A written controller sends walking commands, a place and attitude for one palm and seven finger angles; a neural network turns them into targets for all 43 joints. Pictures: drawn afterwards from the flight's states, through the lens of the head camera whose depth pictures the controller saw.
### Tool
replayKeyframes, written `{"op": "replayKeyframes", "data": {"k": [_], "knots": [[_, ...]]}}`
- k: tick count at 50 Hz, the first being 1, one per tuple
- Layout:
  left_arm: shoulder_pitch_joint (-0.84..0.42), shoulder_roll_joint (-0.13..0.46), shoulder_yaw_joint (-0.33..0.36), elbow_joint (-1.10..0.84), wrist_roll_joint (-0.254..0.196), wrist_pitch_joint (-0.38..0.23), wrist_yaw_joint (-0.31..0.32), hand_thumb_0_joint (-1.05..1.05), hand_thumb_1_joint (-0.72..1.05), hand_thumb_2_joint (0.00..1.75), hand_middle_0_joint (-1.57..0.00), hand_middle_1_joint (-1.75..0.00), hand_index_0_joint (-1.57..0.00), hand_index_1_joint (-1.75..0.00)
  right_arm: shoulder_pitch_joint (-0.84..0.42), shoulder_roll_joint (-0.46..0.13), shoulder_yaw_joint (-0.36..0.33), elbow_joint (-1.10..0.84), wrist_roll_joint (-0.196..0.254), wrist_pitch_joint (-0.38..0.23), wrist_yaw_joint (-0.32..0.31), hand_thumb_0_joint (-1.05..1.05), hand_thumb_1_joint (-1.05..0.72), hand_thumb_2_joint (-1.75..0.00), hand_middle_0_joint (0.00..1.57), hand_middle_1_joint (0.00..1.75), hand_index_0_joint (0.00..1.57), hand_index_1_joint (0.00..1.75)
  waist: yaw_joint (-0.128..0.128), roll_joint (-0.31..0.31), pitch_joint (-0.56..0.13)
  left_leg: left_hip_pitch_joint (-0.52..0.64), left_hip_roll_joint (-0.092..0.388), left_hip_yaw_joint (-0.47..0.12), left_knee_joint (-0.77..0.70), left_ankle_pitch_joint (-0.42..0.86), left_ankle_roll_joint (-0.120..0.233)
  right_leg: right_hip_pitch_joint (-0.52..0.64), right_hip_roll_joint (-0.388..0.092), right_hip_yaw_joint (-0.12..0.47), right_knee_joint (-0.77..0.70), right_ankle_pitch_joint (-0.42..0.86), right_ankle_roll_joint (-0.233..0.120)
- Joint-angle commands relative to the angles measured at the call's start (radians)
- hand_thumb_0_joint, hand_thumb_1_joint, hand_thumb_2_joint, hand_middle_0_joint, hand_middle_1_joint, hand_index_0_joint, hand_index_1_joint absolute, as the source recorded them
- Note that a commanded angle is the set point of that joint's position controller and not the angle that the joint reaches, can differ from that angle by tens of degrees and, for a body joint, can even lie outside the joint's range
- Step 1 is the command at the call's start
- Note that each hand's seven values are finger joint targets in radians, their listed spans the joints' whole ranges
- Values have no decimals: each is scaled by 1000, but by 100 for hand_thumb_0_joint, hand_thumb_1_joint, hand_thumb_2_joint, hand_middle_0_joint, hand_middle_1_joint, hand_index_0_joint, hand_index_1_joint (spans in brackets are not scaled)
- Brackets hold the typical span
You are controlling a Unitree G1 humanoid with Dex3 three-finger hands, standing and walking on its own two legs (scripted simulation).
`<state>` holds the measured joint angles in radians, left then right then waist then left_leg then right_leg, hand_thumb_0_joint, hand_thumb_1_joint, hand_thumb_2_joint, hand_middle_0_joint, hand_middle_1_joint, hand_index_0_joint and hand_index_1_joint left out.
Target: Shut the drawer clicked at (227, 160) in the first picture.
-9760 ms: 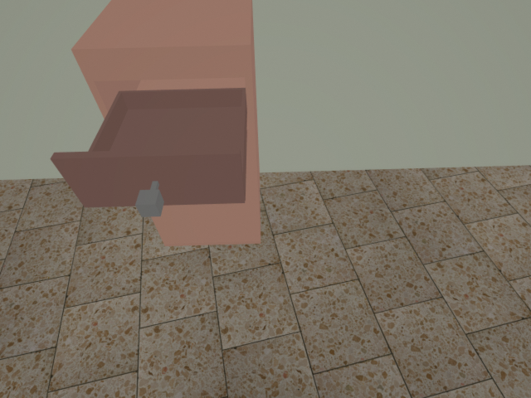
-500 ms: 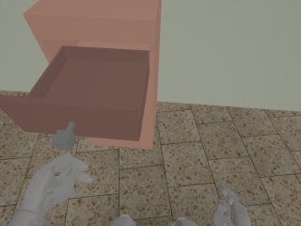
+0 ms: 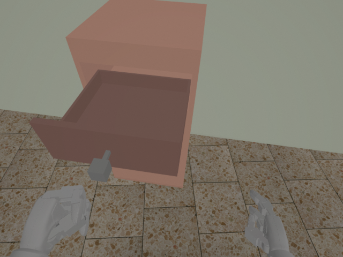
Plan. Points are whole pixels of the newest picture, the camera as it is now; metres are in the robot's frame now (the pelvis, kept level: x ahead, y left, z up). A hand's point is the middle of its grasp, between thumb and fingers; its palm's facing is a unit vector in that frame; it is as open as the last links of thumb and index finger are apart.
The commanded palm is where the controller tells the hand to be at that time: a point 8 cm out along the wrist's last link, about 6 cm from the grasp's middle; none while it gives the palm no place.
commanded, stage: raise the hand and make a fist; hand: left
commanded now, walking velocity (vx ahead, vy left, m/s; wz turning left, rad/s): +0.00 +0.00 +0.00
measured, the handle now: (103, 163) +0.34 +0.21 +0.01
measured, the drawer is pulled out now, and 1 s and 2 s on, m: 0.30 0.30 0.30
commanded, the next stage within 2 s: bring the fist close to the handle in 0.58 s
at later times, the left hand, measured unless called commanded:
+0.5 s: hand (80, 222) +0.17 +0.18 +0.10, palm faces -0.02 -0.99 -0.10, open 3.3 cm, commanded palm +0.13 +0.24 +0.11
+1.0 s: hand (85, 218) +0.18 +0.18 +0.08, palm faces -0.03 -1.00 -0.08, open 3.3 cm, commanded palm +0.15 +0.24 +0.08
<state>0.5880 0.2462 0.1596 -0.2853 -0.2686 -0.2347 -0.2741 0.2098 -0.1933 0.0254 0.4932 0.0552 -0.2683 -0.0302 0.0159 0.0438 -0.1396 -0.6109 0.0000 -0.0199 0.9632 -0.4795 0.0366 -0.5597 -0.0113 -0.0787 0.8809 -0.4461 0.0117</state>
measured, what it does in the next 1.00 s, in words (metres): stands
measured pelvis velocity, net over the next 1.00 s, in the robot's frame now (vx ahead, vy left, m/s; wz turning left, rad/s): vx -0.01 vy -0.03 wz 0.01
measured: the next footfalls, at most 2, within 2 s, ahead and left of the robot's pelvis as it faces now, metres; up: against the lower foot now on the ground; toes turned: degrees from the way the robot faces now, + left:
none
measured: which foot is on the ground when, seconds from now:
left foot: down 0.00-1.00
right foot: down 0.00-1.00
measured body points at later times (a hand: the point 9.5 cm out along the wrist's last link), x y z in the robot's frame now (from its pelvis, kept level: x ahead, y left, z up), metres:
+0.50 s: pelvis +0.00 -0.02 +0.01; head +0.00 -0.02 +0.46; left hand +0.16 +0.23 +0.11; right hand +0.19 -0.24 -0.04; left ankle +0.00 +0.09 -0.69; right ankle +0.00 -0.13 -0.69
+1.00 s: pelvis -0.01 -0.03 +0.01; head +0.02 -0.04 +0.46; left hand +0.18 +0.24 +0.08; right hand +0.18 -0.27 -0.05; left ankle +0.00 +0.09 -0.69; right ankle +0.00 -0.13 -0.69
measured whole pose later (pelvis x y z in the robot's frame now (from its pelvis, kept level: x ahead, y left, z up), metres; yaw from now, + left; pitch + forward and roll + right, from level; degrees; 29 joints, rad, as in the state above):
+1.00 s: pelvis -0.01 -0.03 +0.01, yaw +1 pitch +7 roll -2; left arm 0.45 0.28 0.27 -0.03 -0.34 -0.31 -0.42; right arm 0.22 -0.26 0.02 0.59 0.05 -0.33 -0.07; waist 0.01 0.05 -0.08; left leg -0.59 0.02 -0.05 0.90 -0.43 -0.01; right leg -0.54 0.01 -0.11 0.84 -0.42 -0.03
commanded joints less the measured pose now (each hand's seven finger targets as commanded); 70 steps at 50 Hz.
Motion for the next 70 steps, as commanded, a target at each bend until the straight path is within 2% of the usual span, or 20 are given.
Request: {"op": "replayKeyframes", "data": {"k": [1, 7, 10, 14, 17, 20, 22, 26, 29, 34, 39, 44, 49, 50, 51, 52, 53, 58, 63, 70], "knots": [[9, 114, 44, -235, 5, 11, -10, 0, 90, 90, -140, -160, -140, -160, -63, -147, -51, -171, 3, -42, -18, 0, -90, -90, 20, 30, 20, 30, -7, 9, -33, 117, 23, -62, -236, 260, -27, 34, 33, -28, -120, 175, -32], [9, 141, 118, -309, -19, -23, 24, 0, 90, 90, -140, -160, -140, -160, -62, -135, -37, -158, -1, -46, -22, 0, -90, -90, 20, 30, 20, 30, 16, 45, -60, 167, 23, -59, -247, 307, -43, 68, 37, -31, -126, 198, -40], [4, 97, 66, -295, -22, -31, 8, 0, 90, 90, -140, -160, -140, -160, -58, -138, -33, -147, 1, -62, -17, 0, -90, -90, 20, 30, 20, 30, -1, 73, -40, 180, 23, -59, -248, 309, -45, 57, 35, -31, -137, 199, -37], [47, 97, 66, -204, -26, -8, -28, 0, 90, 90, -140, -160, -140, -160, -64, -151, -42, -136, 7, -74, -20, 0, -90, -90, 20, 30, 20, 30, -6, -14, -26, 145, 15, -52, -247, 269, -34, 71, 36, -23, -159, 201, -33], [18, 155, 118, -195, -25, -3, -35, 0, 90, 90, -140, -160, -140, -160, -81, -156, -43, -134, 9, -79, -32, 0, -90, -90, 20, 30, 20, 30, 1, -14, -9, 121, 8, -44, -253, 226, -26, 88, 33, -7, -180, 162, -36], [15, 153, 136, -239, -37, -29, -26, 0, 90, 90, -140, -160, -140, -160, -73, -145, -42, -136, 7, -90, -34, 0, -90, -90, 20, 30, 20, 30, 12, 22, -36, 143, 5, -38, -255, 250, -26, 104, 29, -6, -178, 176, -39], [-6, 186, 182, -238, -49, -54, -13, 0, 90, 90, -140, -160, -140, -160, -75, -144, -43, -119, 6, -93, -38, 0, -90, -90, 20, 30, 20, 30, 16, 31, -38, 145, 3, -33, -248, 251, -25, 110, 32, 3, -186, 173, -41], [10, 153, 169, -189, -69, -81, -29, 0, 90, 90, -140, -160, -140, -160, -73, -143, -45, -107, 12, -109, -34, 0, -90, -90, 20, 30, 20, 30, 8, 41, -19, 142, 0, -23, -240, 249, -26, 106, 31, 12, -195, 183, -39], [20, 168, 186, -121, -76, -65, -58, 0, 90, 90, -140, -160, -140, -160, -74, -151, -51, -98, 15, -112, -39, 0, -90, -90, 20, 30, 20, 30, 5, -6, -18, 124, -3, -18, -231, 249, -21, 121, 26, 37, -219, 194, -34], [-2, 200, 214, -103, -88, -48, -98, 0, 90, 90, -140, -160, -140, -160, -84, -153, -50, -99, 18, -122, -50, 0, -90, -90, 20, 30, 20, 30, 8, -22, -12, 120, -6, -13, -226, 255, -16, 138, 16, 71, -248, 196, -28], [-81, 197, 234, -16, -100, -99, -103, 0, 90, 90, -140, -160, -140, -160, -73, -156, -52, -70, 8, -120, -57, 0, -90, -90, 20, 30, 20, 30, -9, -49, 32, 88, -9, -10, -203, 222, -18, 97, 14, 90, -258, 136, -23], [-185, 190, 200, 30, -92, -147, -136, 0, 90, 90, -140, -160, -140, -160, -63, -172, -51, -56, 1, -122, -54, 0, -90, -90, 20, 30, 20, 30, -32, 7, -8, 88, -13, -7, -177, 214, -12, 72, 9, 96, -237, 115, -23], [-221, 197, 199, 71, -92, -152, -157, 0, 90, 90, -140, -160, -140, -160, -57, -181, -57, -49, -6, -121, -48, 0, -90, -90, 20, 30, 20, 30, -31, -8, -77, 75, -14, -11, -153, 250, -7, 80, 5, 91, -200, 176, -20], [-202, 211, 225, 105, -94, -148, -155, 0, 90, 90, -140, -160, -140, -160, -59, -180, -62, -49, -6, -117, -48, 0, -90, -90, 20, 30, 20, 30, -22, -31, -78, 58, -13, -10, -149, 249, -9, 84, 3, 94, -199, 173, -20], [-209, 204, 217, 102, -93, -151, -154, 0, 90, 90, -140, -160, -140, -160, -60, -182, -61, -50, -7, -113, -46, 0, -90, -90, 20, 30, 20, 30, -19, -7, -83, 58, -15, -10, -152, 252, -10, 81, 3, 85, -187, 173, -22], [-213, 210, 228, 108, -90, -151, -145, 0, 90, 90, -140, -160, -140, -160, -64, -182, -63, -47, -12, -108, -45, 0, -90, -90, 20, 30, 20, 30, -19, -39, -87, 47, -13, -12, -146, 262, -7, 80, 6, 81, -177, 187, -21], [-191, 197, 229, 132, -89, -148, -141, 0, 90, 90, -140, -160, -140, -160, -62, -177, -66, -51, -10, -101, -43, 0, -90, -90, 20, 30, 20, 30, -11, -21, -89, 44, -13, -7, -148, 262, -10, 74, 6, 76, -170, 189, -22], [-240, 158, 179, 126, -74, -157, -117, 0, 90, 90, -140, -160, -140, -160, -50, -179, -66, -64, -16, -85, -35, 0, -90, -90, 20, 30, 20, 30, -21, 13, -108, 43, -12, -11, -141, 265, -11, 20, 15, 39, -113, 201, -27], [-260, 152, 147, 134, -49, -175, -95, 0, 90, 90, -140, -160, -140, -160, -27, -186, -72, -73, -21, -70, -27, 0, -90, -90, 20, 30, 20, 30, -35, -20, -128, 14, -5, -22, -114, 267, -13, -36, 22, 21, -61, 201, -29], [-319, 127, 105, 104, -33, -199, -68, 0, 90, 90, -140, -160, -140, -160, -18, -188, -70, -92, -26, -48, -20, 0, -90, -90, 20, 30, 20, 30, -36, 32, -183, -12, 1, -36, -79, 251, -23, -111, 21, 7, 7, 160, -34]]}}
